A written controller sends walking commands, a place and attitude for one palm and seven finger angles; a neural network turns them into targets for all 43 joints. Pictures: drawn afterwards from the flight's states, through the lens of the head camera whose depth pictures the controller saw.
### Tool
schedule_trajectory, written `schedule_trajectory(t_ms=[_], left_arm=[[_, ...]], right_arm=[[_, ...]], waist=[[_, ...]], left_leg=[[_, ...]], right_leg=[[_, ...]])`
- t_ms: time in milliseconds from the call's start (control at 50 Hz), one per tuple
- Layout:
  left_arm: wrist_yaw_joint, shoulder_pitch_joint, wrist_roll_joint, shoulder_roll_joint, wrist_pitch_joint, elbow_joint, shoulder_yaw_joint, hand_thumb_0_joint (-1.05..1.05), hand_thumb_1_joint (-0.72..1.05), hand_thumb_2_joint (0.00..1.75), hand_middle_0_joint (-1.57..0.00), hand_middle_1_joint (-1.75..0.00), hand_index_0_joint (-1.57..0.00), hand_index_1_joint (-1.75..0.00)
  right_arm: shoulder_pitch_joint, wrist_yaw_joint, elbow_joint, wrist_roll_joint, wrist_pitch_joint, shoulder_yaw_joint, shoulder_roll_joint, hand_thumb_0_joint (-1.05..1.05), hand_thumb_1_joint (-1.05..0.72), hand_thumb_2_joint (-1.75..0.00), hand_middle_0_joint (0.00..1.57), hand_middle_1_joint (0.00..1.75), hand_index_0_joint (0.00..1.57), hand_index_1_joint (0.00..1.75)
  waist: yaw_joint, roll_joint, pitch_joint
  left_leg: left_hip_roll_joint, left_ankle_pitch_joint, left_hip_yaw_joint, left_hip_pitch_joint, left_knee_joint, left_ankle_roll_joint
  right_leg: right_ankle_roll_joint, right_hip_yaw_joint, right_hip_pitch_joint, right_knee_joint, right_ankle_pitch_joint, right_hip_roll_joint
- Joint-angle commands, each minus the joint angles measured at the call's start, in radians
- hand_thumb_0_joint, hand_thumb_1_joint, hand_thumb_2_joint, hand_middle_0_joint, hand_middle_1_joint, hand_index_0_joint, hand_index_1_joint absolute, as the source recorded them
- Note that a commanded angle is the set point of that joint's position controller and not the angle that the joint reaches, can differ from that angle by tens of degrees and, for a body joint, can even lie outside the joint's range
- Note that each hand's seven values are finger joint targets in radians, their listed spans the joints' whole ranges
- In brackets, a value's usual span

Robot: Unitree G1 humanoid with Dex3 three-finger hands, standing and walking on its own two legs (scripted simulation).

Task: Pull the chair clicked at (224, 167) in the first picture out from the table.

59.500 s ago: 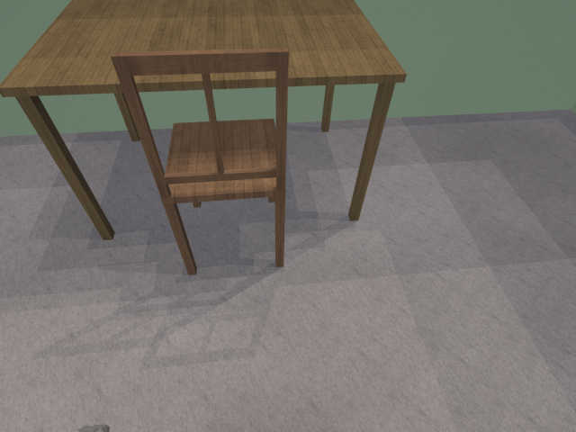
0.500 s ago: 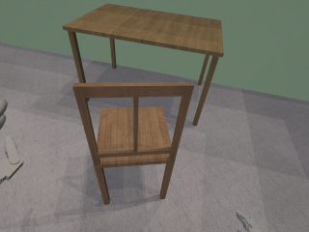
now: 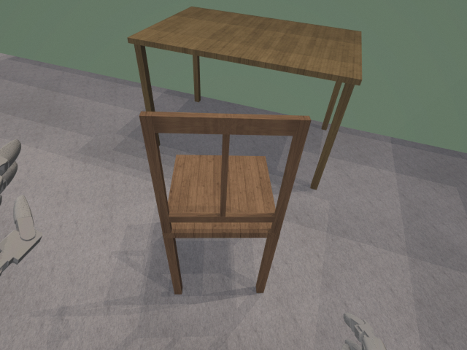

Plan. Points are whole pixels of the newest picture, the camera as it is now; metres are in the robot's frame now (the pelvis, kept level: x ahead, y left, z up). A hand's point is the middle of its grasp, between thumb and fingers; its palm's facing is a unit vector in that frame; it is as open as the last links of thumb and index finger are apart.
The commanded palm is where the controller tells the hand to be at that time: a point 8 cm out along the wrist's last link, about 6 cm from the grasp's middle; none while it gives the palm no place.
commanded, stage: stop stepping back and stand still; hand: left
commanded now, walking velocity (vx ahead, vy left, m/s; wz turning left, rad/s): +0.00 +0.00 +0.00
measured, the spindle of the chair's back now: (224, 179) +0.58 +0.05 -0.06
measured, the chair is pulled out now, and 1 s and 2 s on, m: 0.61 0.61 0.61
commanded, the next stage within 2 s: let the arm hang, fingers relaxed in 0.18 s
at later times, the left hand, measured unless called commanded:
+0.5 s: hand out of the picture +0.13 +0.21 -0.12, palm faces +0.02 -0.97 -0.25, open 7.4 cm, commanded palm none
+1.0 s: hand out of the picture -0.03 +0.19 -0.16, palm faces -0.01 -0.98 -0.21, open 7.3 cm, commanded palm none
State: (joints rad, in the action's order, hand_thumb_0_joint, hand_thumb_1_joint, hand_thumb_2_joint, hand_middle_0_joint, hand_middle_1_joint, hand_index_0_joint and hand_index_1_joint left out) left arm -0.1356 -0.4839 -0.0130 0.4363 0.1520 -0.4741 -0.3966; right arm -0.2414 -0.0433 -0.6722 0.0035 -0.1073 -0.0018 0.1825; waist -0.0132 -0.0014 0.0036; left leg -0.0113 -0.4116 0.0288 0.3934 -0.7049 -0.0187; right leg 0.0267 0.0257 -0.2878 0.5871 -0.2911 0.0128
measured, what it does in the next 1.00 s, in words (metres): stands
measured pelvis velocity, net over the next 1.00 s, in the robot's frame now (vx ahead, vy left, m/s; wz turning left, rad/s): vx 0.01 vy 0.01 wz -0.03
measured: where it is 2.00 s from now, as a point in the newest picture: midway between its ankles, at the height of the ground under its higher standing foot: outside the picture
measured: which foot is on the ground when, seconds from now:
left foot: down 0.00-1.00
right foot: down 0.00-1.00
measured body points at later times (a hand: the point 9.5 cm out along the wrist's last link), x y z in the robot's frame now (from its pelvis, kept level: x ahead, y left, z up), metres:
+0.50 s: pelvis -0.01 +0.01 +0.00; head -0.04 +0.02 +0.45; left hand +0.13 +0.26 -0.10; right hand +0.07 -0.24 -0.13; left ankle +0.05 +0.12 -0.73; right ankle +0.03 -0.11 -0.73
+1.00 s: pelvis +0.01 +0.01 +0.02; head +0.01 +0.01 +0.47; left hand -0.02 +0.24 -0.14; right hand -0.01 -0.20 -0.15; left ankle +0.05 +0.12 -0.73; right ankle +0.03 -0.11 -0.73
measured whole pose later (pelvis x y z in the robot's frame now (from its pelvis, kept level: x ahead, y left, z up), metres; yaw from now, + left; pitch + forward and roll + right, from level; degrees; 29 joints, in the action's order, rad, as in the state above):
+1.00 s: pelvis +0.01 +0.01 +0.02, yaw -1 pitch -1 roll +0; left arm -0.03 -0.35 0.01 0.16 0.00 1.14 0.02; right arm -0.32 -0.03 -1.08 -0.01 0.02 0.01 0.13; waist 0.00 -0.02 0.01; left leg 0.00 -0.16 -0.03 0.24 -0.42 -0.02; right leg 0.00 -0.01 -0.21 0.42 -0.19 0.01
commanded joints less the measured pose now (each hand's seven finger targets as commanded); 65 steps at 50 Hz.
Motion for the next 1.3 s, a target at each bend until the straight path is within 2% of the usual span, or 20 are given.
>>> schedule_trajectory(t_ms=[0, 40, 60, 80, 120, 200, 220, 240, 260, 280, 300, 340, 380, 440, 500, 560, 620, 680, 800, 1280], left_arm=[[-0.024, 0.073, -0.024, 0.167, 0.060, -0.184, -0.119, 0.00, 0.90, 0.90, -0.20, -0.30, -0.20, -0.30], [-0.038, 0.124, -0.016, 0.160, 0.065, -0.173, -0.112, 0.00, 0.90, 0.90, -0.20, -0.30, -0.20, -0.30], [-0.042, 0.146, -0.010, 0.153, 0.071, -0.187, -0.109, 0.00, 0.90, 0.90, -0.20, -0.30, -0.20, -0.30], [-0.047, 0.156, -0.007, 0.143, 0.074, -0.201, -0.101, 0.00, 0.90, 0.90, -0.20, -0.30, -0.20, -0.30], [-0.034, 0.147, 0.006, 0.182, 0.073, -0.170, -0.134, 0.00, 0.90, 0.90, -0.20, -0.30, -0.20, -0.30], [-0.021, 0.052, 0.014, 0.162, 0.070, -0.223, -0.100, 0.00, 0.90, 0.90, -0.20, -0.30, -0.20, -0.30], [-0.019, 0.030, 0.009, 0.171, 0.072, -0.226, -0.105, 0.00, 0.90, 0.90, -0.20, -0.30, -0.20, -0.30], [-0.018, 0.031, 0.001, 0.187, 0.076, -0.237, -0.119, 0.00, 0.90, 0.90, -0.20, -0.30, -0.20, -0.30], [0.098, 0.085, 0.069, -0.008, -0.067, 0.622, 0.247, 0.00, 0.90, 0.90, -0.20, -0.30, -0.20, -0.30], [0.115, 0.078, 0.055, -0.078, -0.127, 0.650, 0.253, 0.00, 0.90, 0.90, -0.20, -0.30, -0.20, -0.30], [0.117, 0.114, 0.044, -0.119, -0.142, 0.683, 0.275, 0.00, 0.90, 0.90, -0.20, -0.30, -0.20, -0.30], [0.115, 0.173, 0.045, -0.115, -0.155, 0.756, 0.307, 0.00, 0.90, 0.90, -0.20, -0.30, -0.20, -0.30], [0.113, 0.229, 0.045, -0.095, -0.167, 0.858, 0.321, 0.00, 0.90, 0.90, -0.20, -0.30, -0.20, -0.30], [0.115, 0.234, 0.035, -0.091, -0.168, 1.039, 0.336, 0.00, 0.90, 0.90, -0.20, -0.30, -0.20, -0.30], [0.115, 0.182, 0.031, -0.087, -0.151, 1.222, 0.352, 0.00, 0.90, 0.90, -0.20, -0.30, -0.20, -0.30], [0.112, 0.153, 0.028, -0.130, -0.134, 1.337, 0.349, 0.00, 0.90, 0.90, -0.20, -0.30, -0.20, -0.30], [0.112, 0.152, 0.022, -0.130, -0.135, 1.409, 0.367, 0.00, 0.90, 0.90, -0.20, -0.30, -0.20, -0.30], [0.111, 0.137, 0.020, -0.138, -0.137, 1.472, 0.380, 0.00, 0.90, 0.90, -0.20, -0.30, -0.20, -0.30], [0.104, 0.106, 0.020, -0.161, -0.139, 1.550, 0.396, 0.00, 0.90, 0.90, -0.20, -0.30, -0.20, -0.30], [0.090, 0.107, 0.020, -0.209, -0.130, 1.587, 0.391, 0.00, 0.90, 0.90, -0.20, -0.30, -0.20, -0.30]], right_arm=[[0.089, 0.002, 0.106, -0.001, -0.035, 0.037, 0.127, 0.00, -0.90, -0.90, 0.20, 0.30, 0.20, 0.30], [0.106, -0.013, 0.121, -0.006, -0.035, 0.023, 0.133, 0.00, -0.90, -0.90, 0.20, 0.30, 0.20, 0.30], [0.112, -0.023, 0.137, -0.005, -0.040, 0.027, 0.161, 0.00, -0.90, -0.90, 0.20, 0.30, 0.20, 0.30], [0.106, -0.032, 0.158, 0.006, -0.048, 0.036, 0.175, 0.00, -0.90, -0.90, 0.20, 0.30, 0.20, 0.30], [0.147, -0.021, 0.146, 0.004, -0.067, 0.049, 0.150, 0.00, -0.90, -0.90, 0.20, 0.30, 0.20, 0.30], [0.125, 0.003, 0.150, 0.017, -0.088, 0.040, 0.137, 0.00, -0.90, -0.90, 0.20, 0.30, 0.20, 0.30], [0.124, 0.003, 0.151, 0.011, -0.087, 0.041, 0.137, 0.00, -0.90, -0.90, 0.20, 0.30, 0.20, 0.30], [0.122, 0.003, 0.152, 0.004, -0.083, 0.045, 0.134, 0.00, -0.90, -0.90, 0.20, 0.30, 0.20, 0.30], [0.093, 0.055, -0.054, -0.012, -0.066, 0.090, 0.254, 0.00, -0.90, -0.90, 0.20, 0.30, 0.20, 0.30], [-0.019, 0.052, -0.051, -0.005, -0.015, 0.086, 0.158, 0.00, -0.90, -0.90, 0.20, 0.30, 0.20, 0.30], [-0.060, 0.053, -0.053, -0.010, 0.025, 0.072, 0.137, 0.00, -0.90, -0.90, 0.20, 0.30, 0.20, 0.30], [-0.054, 0.057, -0.038, -0.030, 0.073, 0.065, 0.154, 0.00, -0.90, -0.90, 0.20, 0.30, 0.20, 0.30], [-0.040, 0.059, -0.042, -0.043, 0.092, 0.063, 0.160, 0.00, -0.90, -0.90, 0.20, 0.30, 0.20, 0.30], [0.007, 0.052, -0.076, -0.048, 0.093, 0.051, 0.170, 0.00, -0.90, -0.90, 0.20, 0.30, 0.20, 0.30], [0.017, 0.043, -0.140, -0.036, 0.088, 0.044, 0.166, 0.00, -0.90, -0.90, 0.20, 0.30, 0.20, 0.30], [-0.032, 0.029, -0.207, -0.032, 0.089, 0.042, 0.109, 0.00, -0.90, -0.90, 0.20, 0.30, 0.20, 0.30], [-0.083, 0.021, -0.251, -0.026, 0.099, 0.043, 0.094, 0.00, -0.90, -0.90, 0.20, 0.30, 0.20, 0.30], [-0.115, 0.016, -0.285, -0.021, 0.105, 0.044, 0.092, 0.00, -0.90, -0.90, 0.20, 0.30, 0.20, 0.30], [-0.151, 0.013, -0.345, -0.019, 0.108, 0.040, 0.078, 0.00, -0.90, -0.90, 0.20, 0.30, 0.20, 0.30], [-0.155, 0.006, -0.415, -0.017, 0.094, 0.033, 0.020, 0.00, -0.90, -0.90, 0.20, 0.30, 0.20, 0.30]], waist=[[-0.022, 0.182, 0.012], [-0.027, 0.034, 0.028], [-0.021, -0.107, 0.046], [-0.019, -0.259, 0.064], [0.004, -0.314, 0.001], [0.026, -0.139, 0.013], [0.019, -0.079, 0.015], [0.008, -0.008, 0.016], [-0.040, 0.090, -0.020], [-0.061, 0.128, -0.084], [-0.053, 0.149, -0.079], [-0.040, 0.191, 0.015], [-0.032, 0.146, 0.057], [0.015, -0.018, 0.073], [0.038, -0.093, 0.003], [0.013, -0.145, -0.040], [0.002, -0.138, -0.002], [-0.002, -0.056, 0.024], [-0.003, 0.015, 0.064], [0.006, -0.013, 0.099]], left_leg=[[-0.005, -0.018, -0.008, -0.186, -0.245, 0.001], [-0.040, -0.101, 0.031, -0.227, 0.113, -0.028], [-0.095, -0.230, 0.159, -0.155, 0.323, -0.061], [-0.227, -0.264, 0.334, -0.084, 0.497, -0.113], [-0.244, -0.418, 0.327, 0.140, 0.558, -0.122], [-0.127, -0.298, 0.130, 0.160, 0.388, -0.063], [-0.072, -0.246, 0.072, 0.119, 0.296, -0.037], [-0.014, -0.164, 0.013, 0.045, 0.176, -0.014], [-0.020, 0.141, 0.001, 0.044, -0.041, -0.002], [-0.023, 0.165, 0.038, -0.093, -0.030, -0.003], [-0.029, 0.144, 0.043, -0.090, 0.007, -0.010], [-0.041, 0.072, 0.078, -0.070, 0.073, -0.033], [-0.050, 0.058, 0.122, -0.044, 0.165, -0.051], [-0.095, -0.051, 0.207, 0.077, 0.389, -0.062], [-0.074, -0.022, 0.141, 0.023, 0.411, -0.049], [-0.049, 0.063, 0.071, -0.113, 0.358, -0.028], [-0.060, 0.049, 0.075, -0.136, 0.369, -0.027], [-0.070, 0.051, 0.076, -0.155, 0.379, -0.028], [-0.071, 0.065, 0.064, -0.171, 0.386, -0.030], [-0.076, 0.196, 0.025, -0.209, 0.398, -0.023]], right_leg=[[0.162, -0.345, -0.333, -0.391, -0.420, -0.291], [0.066, -0.184, -0.316, -0.215, -0.407, -0.181], [0.022, -0.121, -0.270, -0.056, -0.361, -0.082], [-0.027, -0.029, -0.203, 0.188, -0.172, 0.009], [-0.045, -0.058, -0.006, 0.393, -0.159, 0.018], [-0.025, -0.011, 0.203, -0.090, -0.095, 0.010], [0.007, -0.075, 0.171, -0.204, -0.114, -0.029], [0.054, -0.202, 0.068, -0.304, -0.181, -0.103], [0.086, -0.213, -0.031, -0.136, 0.281, -0.240], [0.093, -0.208, -0.077, -0.128, 0.241, -0.227], [0.078, -0.148, -0.107, -0.143, 0.060, -0.200], [0.059, -0.125, -0.202, -0.171, -0.174, -0.159], [0.049, -0.118, -0.214, -0.145, -0.217, -0.129], [0.006, -0.086, -0.028, -0.086, -0.098, -0.052], [0.012, -0.106, 0.080, -0.131, 0.004, -0.058], [0.032, -0.140, 0.045, -0.216, 0.019, -0.086], [0.032, -0.136, 0.017, -0.257, -0.004, -0.085], [0.029, -0.131, -0.004, -0.283, -0.028, -0.082], [0.022, -0.133, -0.031, -0.307, -0.068, -0.085], [0.018, -0.130, 0.017, -0.284, 0.083, -0.081]])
